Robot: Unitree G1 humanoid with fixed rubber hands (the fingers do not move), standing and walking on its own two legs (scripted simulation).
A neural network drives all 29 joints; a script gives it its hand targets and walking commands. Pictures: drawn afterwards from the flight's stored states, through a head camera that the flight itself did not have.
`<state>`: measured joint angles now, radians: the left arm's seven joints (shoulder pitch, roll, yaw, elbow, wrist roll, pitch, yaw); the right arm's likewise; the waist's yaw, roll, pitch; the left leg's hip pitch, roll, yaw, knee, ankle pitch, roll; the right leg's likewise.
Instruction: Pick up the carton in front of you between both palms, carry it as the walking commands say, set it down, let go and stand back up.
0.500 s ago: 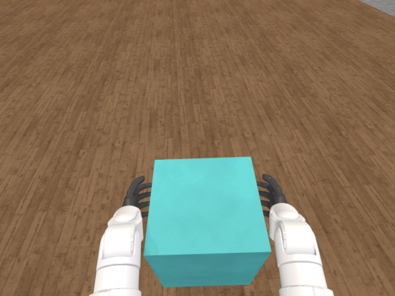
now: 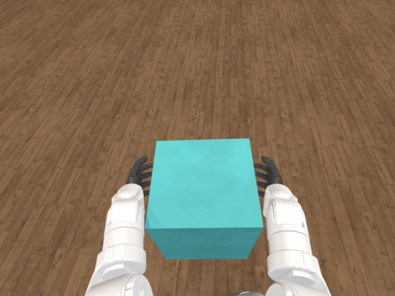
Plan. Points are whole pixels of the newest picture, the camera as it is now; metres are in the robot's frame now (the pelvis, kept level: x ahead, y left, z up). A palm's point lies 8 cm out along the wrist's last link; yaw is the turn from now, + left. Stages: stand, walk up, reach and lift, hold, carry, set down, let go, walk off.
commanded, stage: set down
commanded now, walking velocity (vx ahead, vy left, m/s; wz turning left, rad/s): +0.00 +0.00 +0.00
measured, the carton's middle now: (204, 203) +0.34 +0.00 -0.07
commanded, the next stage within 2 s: none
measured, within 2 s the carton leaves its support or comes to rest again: neither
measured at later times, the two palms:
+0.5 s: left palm (157, 205) +0.39 +0.14 -0.18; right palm (259, 212) +0.36 -0.16 -0.20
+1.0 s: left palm (172, 216) +0.42 +0.12 -0.34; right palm (257, 222) +0.39 -0.18 -0.35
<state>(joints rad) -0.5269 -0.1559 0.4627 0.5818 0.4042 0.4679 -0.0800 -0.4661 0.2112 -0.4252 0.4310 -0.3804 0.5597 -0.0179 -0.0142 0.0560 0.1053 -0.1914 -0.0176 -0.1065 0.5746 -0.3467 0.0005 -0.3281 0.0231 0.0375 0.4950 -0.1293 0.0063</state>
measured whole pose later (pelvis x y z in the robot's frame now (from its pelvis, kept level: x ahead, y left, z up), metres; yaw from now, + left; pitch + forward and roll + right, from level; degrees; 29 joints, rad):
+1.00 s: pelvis -0.05 +0.01 -0.24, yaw +5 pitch +47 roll +4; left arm -0.96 -0.01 0.35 0.76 0.13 0.18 0.09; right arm -0.87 0.01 -0.45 0.61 -0.20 0.22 -0.06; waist -0.07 0.06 -0.18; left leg -1.88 -0.17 -0.07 1.67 -0.63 -0.05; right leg -2.03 0.05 0.13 1.56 -0.36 0.07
